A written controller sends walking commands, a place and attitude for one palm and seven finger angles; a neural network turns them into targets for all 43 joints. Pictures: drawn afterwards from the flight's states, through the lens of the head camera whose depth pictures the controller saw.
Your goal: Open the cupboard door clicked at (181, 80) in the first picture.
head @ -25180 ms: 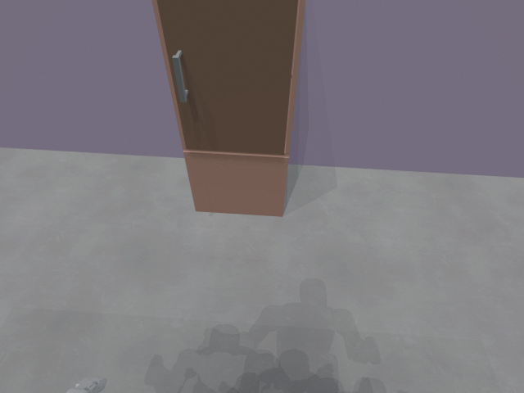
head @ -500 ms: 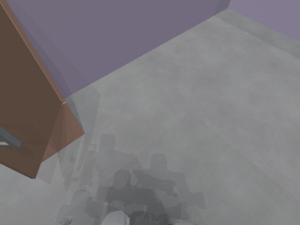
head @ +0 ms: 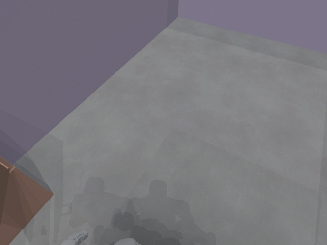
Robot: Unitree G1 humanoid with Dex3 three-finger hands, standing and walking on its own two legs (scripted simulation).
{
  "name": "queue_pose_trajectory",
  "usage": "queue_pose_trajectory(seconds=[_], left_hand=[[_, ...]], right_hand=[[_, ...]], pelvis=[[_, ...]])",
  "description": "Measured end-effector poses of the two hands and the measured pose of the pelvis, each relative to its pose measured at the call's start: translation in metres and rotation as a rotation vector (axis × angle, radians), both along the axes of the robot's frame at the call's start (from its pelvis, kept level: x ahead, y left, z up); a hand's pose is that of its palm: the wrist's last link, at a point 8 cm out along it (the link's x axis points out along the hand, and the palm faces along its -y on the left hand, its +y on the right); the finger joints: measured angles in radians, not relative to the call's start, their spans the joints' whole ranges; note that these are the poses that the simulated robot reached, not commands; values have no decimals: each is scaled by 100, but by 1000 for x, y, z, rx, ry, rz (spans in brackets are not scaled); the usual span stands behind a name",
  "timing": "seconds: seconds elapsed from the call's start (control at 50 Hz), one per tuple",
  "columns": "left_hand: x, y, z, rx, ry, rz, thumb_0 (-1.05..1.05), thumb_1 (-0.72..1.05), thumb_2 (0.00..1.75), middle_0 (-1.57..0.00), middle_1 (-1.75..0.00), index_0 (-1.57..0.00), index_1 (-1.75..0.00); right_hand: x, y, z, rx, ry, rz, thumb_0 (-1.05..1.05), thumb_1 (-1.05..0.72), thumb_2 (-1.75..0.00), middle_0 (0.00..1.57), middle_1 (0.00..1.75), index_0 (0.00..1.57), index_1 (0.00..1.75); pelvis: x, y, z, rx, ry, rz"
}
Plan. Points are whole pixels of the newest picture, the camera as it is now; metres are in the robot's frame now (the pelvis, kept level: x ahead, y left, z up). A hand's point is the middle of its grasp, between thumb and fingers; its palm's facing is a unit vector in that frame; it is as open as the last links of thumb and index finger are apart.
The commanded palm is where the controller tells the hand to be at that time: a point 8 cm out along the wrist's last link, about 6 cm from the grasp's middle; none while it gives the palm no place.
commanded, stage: walk to a spot facing it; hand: left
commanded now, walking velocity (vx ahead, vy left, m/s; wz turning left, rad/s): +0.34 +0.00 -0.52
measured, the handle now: out of the picture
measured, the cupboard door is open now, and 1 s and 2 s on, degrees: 47 47 47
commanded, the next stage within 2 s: turn to face it in 1.24 s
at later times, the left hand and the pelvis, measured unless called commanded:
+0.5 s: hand (125, 167) +0.37 +0.15 -0.14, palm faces -0.30 -0.93 -0.19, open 7.4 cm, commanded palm none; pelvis +0.19 -0.01 +0.01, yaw -16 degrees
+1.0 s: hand (145, 149) +0.46 +0.09 -0.18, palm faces -0.30 -0.94 -0.17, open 7.3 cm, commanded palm none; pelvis +0.43 -0.09 +0.00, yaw -23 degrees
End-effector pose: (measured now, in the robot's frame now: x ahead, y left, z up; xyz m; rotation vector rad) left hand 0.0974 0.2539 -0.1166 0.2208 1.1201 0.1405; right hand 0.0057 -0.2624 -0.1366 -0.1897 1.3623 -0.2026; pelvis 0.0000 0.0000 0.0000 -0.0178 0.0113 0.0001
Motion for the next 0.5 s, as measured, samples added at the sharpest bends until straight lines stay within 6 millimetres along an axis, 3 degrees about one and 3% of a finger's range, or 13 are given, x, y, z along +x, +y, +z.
queue_pose_trajectory(seconds=[0.14, 0.2, 0.24, 0.3, 0.36, 0.5], left_hand=[[1, -2, -9, -35, 178, -34, 1, 90, 90, -20, -30, -20, -30], [14, 7, -21, -54, 235, -42, 1, 90, 90, -20, -30, -21, -30], [31, 13, -32, -56, 261, -59, 1, 90, 90, -20, -30, -21, -30], [76, 14, -31, -48, 249, -104, 1, 90, 90, -20, -30, -20, -30], [135, 4, -20, -54, 175, -146, 1, 91, 90, -20, -30, -20, -30], [275, -55, 3, -55, 23, -309, 1, 91, 90, -19, -30, -20, -30]], right_hand=[[104, 9, 28, -10, -213, -21, 1, -91, -90, 20, 30, 20, 30], [144, 18, 31, -32, -292, -20, 1, -91, -90, 20, 30, 20, 30], [159, 22, 27, -58, -330, -29, 1, -91, -90, 20, 30, 20, 30], [157, 29, 29, -58, -297, -69, 1, -91, -90, 20, 30, 20, 30], [139, 36, 29, -39, -191, -115, 0, -91, -90, 20, 30, 20, 30], [91, 40, 19, 40, 56, -278, 1, -91, -90, 20, 30, 20, 30]], pelvis=[[48, 8, 12, 25, 13, -101], [77, 19, 5, 14, 12, -139], [94, 25, -4, -3, 14, -167], [117, 24, 0, 3, 9, -202], [139, 18, 9, 0, 18, -216], [194, -8, 14, 10, 26, -276]])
